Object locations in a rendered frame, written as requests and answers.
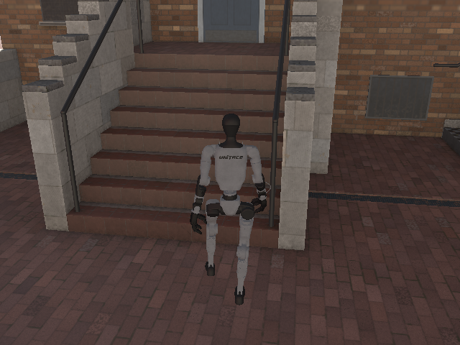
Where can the robot right foot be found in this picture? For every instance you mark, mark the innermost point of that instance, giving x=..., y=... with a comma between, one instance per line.
x=239, y=299

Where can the left robot forearm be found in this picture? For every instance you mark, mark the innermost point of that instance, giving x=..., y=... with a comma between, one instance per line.
x=199, y=196

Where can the right robot thigh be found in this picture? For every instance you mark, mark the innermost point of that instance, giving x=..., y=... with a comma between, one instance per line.
x=246, y=222

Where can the robot left hand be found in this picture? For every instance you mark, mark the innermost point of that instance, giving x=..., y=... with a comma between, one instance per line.
x=193, y=221

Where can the left robot upper arm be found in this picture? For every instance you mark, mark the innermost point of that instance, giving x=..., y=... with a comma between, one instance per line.
x=207, y=153

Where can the right robot forearm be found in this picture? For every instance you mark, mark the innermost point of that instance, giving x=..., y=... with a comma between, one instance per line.
x=261, y=191

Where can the right robot upper arm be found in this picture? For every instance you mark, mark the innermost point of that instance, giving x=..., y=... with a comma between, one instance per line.
x=253, y=152

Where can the robot right hand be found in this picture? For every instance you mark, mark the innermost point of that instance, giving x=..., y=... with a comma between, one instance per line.
x=257, y=201

